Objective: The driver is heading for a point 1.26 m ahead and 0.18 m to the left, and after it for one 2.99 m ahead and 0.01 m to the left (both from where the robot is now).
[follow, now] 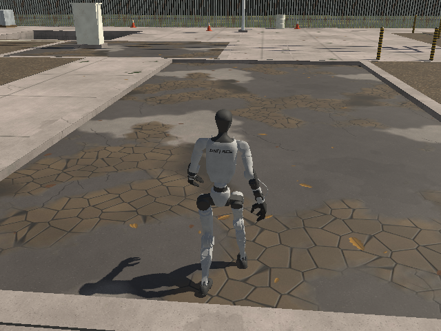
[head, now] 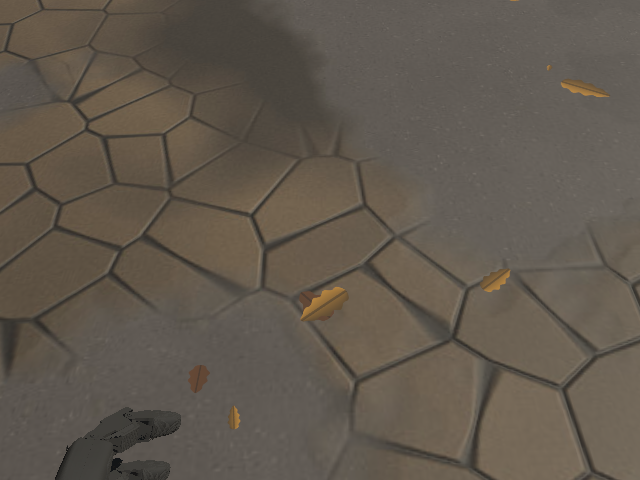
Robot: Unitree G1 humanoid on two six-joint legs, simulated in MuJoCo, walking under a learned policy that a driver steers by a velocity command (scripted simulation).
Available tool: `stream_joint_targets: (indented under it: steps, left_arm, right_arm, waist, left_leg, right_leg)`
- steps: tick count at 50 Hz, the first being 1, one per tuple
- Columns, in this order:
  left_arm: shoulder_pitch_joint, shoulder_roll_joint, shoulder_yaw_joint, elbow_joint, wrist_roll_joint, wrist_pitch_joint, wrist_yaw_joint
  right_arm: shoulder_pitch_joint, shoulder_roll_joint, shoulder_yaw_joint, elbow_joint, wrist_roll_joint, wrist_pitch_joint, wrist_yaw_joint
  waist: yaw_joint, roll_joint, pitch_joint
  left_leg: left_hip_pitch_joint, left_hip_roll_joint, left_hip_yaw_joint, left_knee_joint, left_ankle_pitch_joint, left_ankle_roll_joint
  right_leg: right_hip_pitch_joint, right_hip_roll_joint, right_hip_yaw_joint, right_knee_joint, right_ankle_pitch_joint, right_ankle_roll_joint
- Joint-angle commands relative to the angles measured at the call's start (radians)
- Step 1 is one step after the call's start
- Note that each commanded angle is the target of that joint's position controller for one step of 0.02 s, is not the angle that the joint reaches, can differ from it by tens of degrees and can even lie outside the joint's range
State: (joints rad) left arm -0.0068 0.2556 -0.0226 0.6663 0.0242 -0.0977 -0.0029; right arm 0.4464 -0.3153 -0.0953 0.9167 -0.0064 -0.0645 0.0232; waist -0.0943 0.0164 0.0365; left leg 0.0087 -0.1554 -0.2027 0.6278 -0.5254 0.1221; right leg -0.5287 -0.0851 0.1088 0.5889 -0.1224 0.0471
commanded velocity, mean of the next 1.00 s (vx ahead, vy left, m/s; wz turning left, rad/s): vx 1.00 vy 0.00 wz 0.36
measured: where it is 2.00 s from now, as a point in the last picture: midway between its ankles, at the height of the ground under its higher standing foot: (184, 125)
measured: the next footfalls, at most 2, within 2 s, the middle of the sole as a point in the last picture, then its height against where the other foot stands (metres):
left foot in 0.46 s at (272, 462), level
right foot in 0.92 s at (225, 285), level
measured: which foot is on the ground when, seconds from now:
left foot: down 0.00-0.00, up 0.02-0.44, down 0.46-0.90, up 0.92-1.00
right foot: down 0.00-0.46, up 0.48-0.90, down 0.92-1.00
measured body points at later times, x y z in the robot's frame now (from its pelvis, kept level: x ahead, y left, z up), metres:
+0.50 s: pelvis +0.41 +0.03 -0.01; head +0.44 +0.05 +0.44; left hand +0.26 +0.25 -0.15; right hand +0.72 -0.09 -0.09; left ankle +0.50 +0.09 -0.71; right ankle +0.21 -0.19 -0.62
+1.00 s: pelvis +0.86 +0.20 +0.00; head +0.88 +0.22 +0.45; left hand +0.86 +0.49 -0.13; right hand +1.00 -0.04 -0.12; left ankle +0.60 +0.20 -0.56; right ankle +0.95 +0.20 -0.71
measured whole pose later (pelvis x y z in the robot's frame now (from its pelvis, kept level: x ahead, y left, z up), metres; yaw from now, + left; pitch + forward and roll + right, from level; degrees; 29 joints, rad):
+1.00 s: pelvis +0.86 +0.20 +0.00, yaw +17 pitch +0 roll -1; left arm 0.24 0.31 0.05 0.81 0.02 -0.03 -0.03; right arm 0.32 -0.26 -0.01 0.84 -0.04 -0.10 -0.02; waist 0.03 -0.01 0.05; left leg -0.16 -0.06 0.01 1.35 -0.36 0.02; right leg -0.46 0.15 -0.09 0.64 -0.21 -0.19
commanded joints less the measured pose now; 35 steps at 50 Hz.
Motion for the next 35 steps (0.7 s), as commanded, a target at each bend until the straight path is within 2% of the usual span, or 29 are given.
stream_joint_targets:
  steps: [1, 2, 3, 4, 5, 6, 7, 8, 9, 12, 14, 16, 17, 19, 20, 21, 22, 23, 24, 25, 26, 27, 28, 29, 30, 31, 32, 34, 35]
  left_arm:
    - [0.658, 0.303, 0.110, 0.121, 0.040, 0.001, 0.042]
    - [0.495, 0.324, 0.117, 0.095, 0.034, 0.008, 0.033]
    - [0.334, 0.225, 0.109, 0.057, 0.031, 0.014, 0.026]
    - [0.278, 0.162, 0.099, 0.051, 0.024, 0.021, 0.018]
    - [0.278, 0.139, 0.094, 0.072, 0.028, 0.023, 0.014]
    - [0.318, 0.107, 0.083, 0.108, 0.026, 0.017, 0.016]
    - [0.343, 0.088, 0.079, 0.142, 0.015, 0.007, 0.013]
    - [0.359, 0.077, 0.077, 0.161, 0.004, -0.005, 0.007]
    - [0.362, 0.077, 0.079, 0.170, -0.002, -0.016, 0.000]
    - [0.334, 0.101, 0.084, 0.173, 0.003, -0.037, -0.004]
    - [0.361, 0.116, 0.087, 0.185, 0.004, -0.041, 0.001]
    - [0.411, 0.138, 0.092, 0.202, 0.007, -0.036, 0.007]
    - [0.426, 0.150, 0.093, 0.205, 0.011, -0.030, 0.011]
    - [0.466, 0.186, 0.097, 0.203, 0.011, -0.013, 0.025]
    - [0.472, 0.217, 0.103, 0.203, 0.014, 0.001, 0.033]
    - [0.451, 0.252, 0.110, 0.194, 0.017, 0.018, 0.038]
    - [0.415, 0.264, 0.113, 0.176, 0.020, 0.030, 0.037]
    - [0.400, 0.247, 0.111, 0.169, 0.021, 0.034, 0.030]
    - [0.441, 0.091, 0.081, 0.107, 0.012, 0.024, 0.008]
    - [0.412, 0.144, 0.080, 0.026, -0.016, 0.003, 0.005]
    - [0.291, 0.166, 0.080, 0.018, -0.020, -0.013, 0.006]
    - [0.293, 0.148, 0.071, 0.028, -0.023, -0.019, 0.008]
    - [0.276, 0.128, 0.065, 0.037, -0.005, -0.012, 0.006]
    - [0.307, 0.113, 0.060, 0.050, 0.012, 0.006, -0.001]
    - [0.329, 0.098, 0.057, 0.062, 0.023, 0.026, -0.009]
    - [0.329, 0.085, 0.055, 0.067, 0.022, 0.042, -0.019]
    - [0.288, 0.071, 0.051, 0.055, 0.019, 0.052, -0.027]
    - [0.159, 0.062, 0.044, 0.015, 0.003, 0.055, -0.035]
    - [0.122, 0.052, 0.039, 0.002, -0.006, 0.051, -0.040]
  right_arm:
    - [-0.225, 0.027, 0.018, -0.174, -0.007, -0.032, -0.008]
    - [-0.107, 0.017, 0.032, -0.246, 0.026, -0.031, -0.007]
    - [-0.116, -0.028, 0.033, -0.205, 0.001, -0.002, -0.013]
    - [-0.164, -0.044, 0.031, -0.207, -0.015, 0.013, -0.002]
    - [-0.200, -0.036, 0.031, -0.214, -0.023, 0.025, 0.012]
    - [-0.238, -0.021, 0.033, -0.240, -0.034, 0.037, 0.031]
    - [-0.266, -0.003, 0.039, -0.266, -0.035, 0.051, 0.047]
    - [-0.297, 0.002, 0.044, -0.288, -0.031, 0.061, 0.055]
    - [-0.331, -0.001, 0.047, -0.309, -0.028, 0.065, 0.057]
    - [-0.408, -0.024, 0.051, -0.353, -0.020, 0.072, 0.060]
    - [-0.478, -0.038, 0.055, -0.373, -0.019, 0.074, 0.068]
    - [-0.555, -0.025, 0.066, -0.392, -0.024, 0.070, 0.079]
    - [-0.567, -0.018, 0.071, -0.391, -0.023, 0.067, 0.081]
    - [-0.535, -0.031, 0.068, -0.371, -0.026, 0.062, 0.072]
    - [-0.466, -0.049, 0.061, -0.349, -0.029, 0.059, 0.064]
    - [-0.323, -0.077, 0.047, -0.307, -0.029, 0.054, 0.053]
    - [-0.110, -0.117, 0.023, -0.234, -0.028, 0.049, 0.039]
    - [0.032, -0.159, -0.007, -0.171, -0.034, 0.048, 0.015]
    - [-0.077, -0.251, -0.027, -0.177, -0.030, 0.057, -0.006]
    - [-0.046, -0.291, -0.037, -0.218, -0.034, 0.066, -0.010]
    - [-0.047, -0.240, -0.034, -0.201, -0.034, 0.063, -0.023]
    - [-0.072, -0.193, -0.025, -0.173, -0.026, 0.048, -0.028]
    - [-0.106, -0.154, -0.012, -0.163, -0.027, 0.027, -0.030]
    - [-0.140, -0.122, 0.002, -0.162, -0.028, 0.011, -0.037]
    - [-0.144, -0.087, 0.016, -0.152, -0.020, -0.004, -0.037]
    - [-0.134, -0.070, 0.024, -0.140, -0.013, -0.019, -0.033]
    - [-0.116, -0.075, 0.023, -0.125, -0.006, -0.032, -0.028]
    - [-0.073, -0.078, 0.022, -0.106, -0.005, -0.050, -0.013]
    - [-0.072, -0.075, 0.023, -0.104, -0.005, -0.057, -0.005]
  waist:
    - [0.345, -0.314, -0.276]
    - [0.165, -0.479, -0.299]
    - [0.130, -0.281, -0.156]
    - [0.132, -0.158, -0.063]
    - [0.125, -0.113, -0.023]
    - [0.115, -0.117, 0.000]
    - [0.104, -0.139, 0.019]
    - [0.100, -0.133, 0.015]
    - [0.096, -0.117, 0.009]
    - [0.073, -0.093, 0.031]
    - [0.087, -0.056, 0.075]
    - [0.112, -0.038, 0.115]
    - [0.111, -0.039, 0.113]
    - [0.087, -0.081, 0.056]
    - [0.043, -0.113, 0.011]
    - [-0.032, -0.137, -0.057]
    - [-0.117, -0.145, -0.145]
    - [-0.173, -0.088, -0.201]
    - [0.003, 0.225, -0.205]
    - [-0.021, 0.174, -0.404]
    - [-0.041, 0.026, -0.272]
    - [0.011, -0.051, -0.114]
    - [0.055, -0.110, -0.061]
    - [0.104, -0.122, -0.032]
    - [0.129, -0.107, -0.017]
    - [0.138, -0.093, -0.002]
    - [0.134, -0.070, 0.038]
    - [0.096, -0.050, 0.098]
    - [0.085, -0.031, 0.105]
  left_leg:
    - [-0.663, -0.022, 0.009, 0.764, -0.002, 0.019]
    - [-0.824, 0.008, 0.049, 0.864, 0.032, 0.028]
    - [-0.864, 0.116, 0.087, 0.893, 0.135, 0.029]
    - [-0.853, 0.160, 0.128, 0.841, 0.200, 0.016]
    - [-0.820, 0.191, 0.130, 0.808, 0.220, 0.003]
    - [-0.804, 0.222, 0.120, 0.785, 0.231, -0.006]
    - [-0.807, 0.246, 0.118, 0.757, 0.256, -0.015]
    - [-0.817, 0.251, 0.125, 0.744, 0.291, -0.020]
    - [-0.812, 0.250, 0.136, 0.714, 0.342, -0.023]
    - [-0.787, 0.251, 0.177, 0.565, 0.477, -0.028]
    - [-0.783, 0.246, 0.237, 0.416, 0.521, -0.013]
    - [-0.756, 0.232, 0.307, 0.266, 0.530, 0.018]
    - [-0.709, 0.208, 0.348, 0.200, 0.514, 0.039]
    - [-0.577, 0.124, 0.408, 0.135, 0.454, 0.071]
    - [-0.494, 0.085, 0.405, 0.114, 0.393, 0.088]
    - [-0.346, 0.055, 0.384, 0.102, 0.330, 0.108]
    - [-0.122, 0.036, 0.341, 0.054, 0.292, 0.138]
    - [0.133, 0.073, 0.237, -0.028, 0.258, 0.162]
    - [0.354, 0.333, -0.190, -0.095, 0.200, 0.194]
    - [0.481, 0.455, -0.574, -0.282, 0.094, 0.322]
    - [0.385, 0.452, -0.508, -0.358, 0.125, 0.288]
    - [0.193, 0.431, -0.401, -0.378, 0.207, 0.258]
    - [0.044, 0.382, -0.314, -0.386, 0.264, 0.221]
    - [-0.068, 0.341, -0.238, -0.399, 0.314, 0.204]
    - [-0.145, 0.315, -0.188, -0.429, 0.327, 0.195]
    - [-0.169, 0.303, -0.136, -0.454, 0.346, 0.186]
    - [-0.193, 0.296, -0.082, -0.487, 0.390, 0.177]
    - [-0.196, 0.250, 0.053, -0.540, 0.530, 0.127]
    - [-0.212, 0.227, 0.116, -0.555, 0.588, 0.095]
  right_leg:
    - [0.876, -0.260, 0.341, -0.141, -0.526, -0.038]
    - [0.824, -0.383, 0.886, -0.419, -0.711, -0.107]
    - [0.687, -0.361, 0.767, -0.396, -0.898, -0.152]
    - [0.565, -0.304, 0.552, -0.368, -0.739, -0.145]
    - [0.485, -0.258, 0.390, -0.361, -0.553, -0.124]
    - [0.433, -0.226, 0.264, -0.366, -0.427, -0.111]
    - [0.407, -0.212, 0.169, -0.379, -0.332, -0.098]
    - [0.411, -0.204, 0.099, -0.394, -0.234, -0.092]
    - [0.407, -0.190, 0.023, -0.412, -0.139, -0.086]
    - [0.394, -0.165, -0.168, -0.464, 0.048, -0.085]
    - [0.434, -0.148, -0.255, -0.506, 0.107, -0.085]
    - [0.500, -0.144, -0.330, -0.516, 0.234, -0.078]
    - [0.534, -0.136, -0.372, -0.487, 0.403, -0.067]
    - [0.611, -0.150, -0.401, -0.357, 0.919, -0.057]
    - [0.641, -0.173, -0.395, -0.245, 1.104, -0.059]
    - [0.629, -0.198, -0.384, -0.070, 1.202, -0.078]
    - [0.555, -0.209, -0.359, 0.166, 1.176, -0.103]
    - [0.357, -0.153, -0.364, 0.499, 0.842, -0.100]
    - [-0.061, 0.034, -0.339, 0.877, -0.300, -0.054]
    - [-0.237, 0.088, -0.114, 1.045, -0.302, -0.053]
    - [-0.319, 0.031, -0.071, 1.012, -0.212, -0.062]
    - [-0.295, -0.015, -0.079, 0.915, -0.177, -0.069]
    - [-0.221, -0.051, -0.068, 0.820, -0.175, -0.068]
    - [-0.147, -0.066, -0.058, 0.764, -0.180, -0.064]
    - [-0.102, -0.081, -0.055, 0.709, -0.189, -0.055]
    - [-0.104, -0.093, -0.060, 0.659, -0.199, -0.050]
    - [-0.139, -0.103, -0.075, 0.606, -0.176, -0.048]
    - [-0.195, -0.096, -0.113, 0.461, -0.034, -0.068]
    - [-0.166, -0.083, -0.122, 0.360, 0.061, -0.081]
Keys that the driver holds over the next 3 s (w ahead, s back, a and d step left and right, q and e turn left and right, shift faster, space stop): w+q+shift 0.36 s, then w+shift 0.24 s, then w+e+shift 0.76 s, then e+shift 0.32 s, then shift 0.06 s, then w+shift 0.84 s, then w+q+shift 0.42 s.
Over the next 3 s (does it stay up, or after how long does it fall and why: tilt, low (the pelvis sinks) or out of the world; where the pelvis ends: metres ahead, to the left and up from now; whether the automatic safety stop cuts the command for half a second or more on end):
stays up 2.24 0.01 0.00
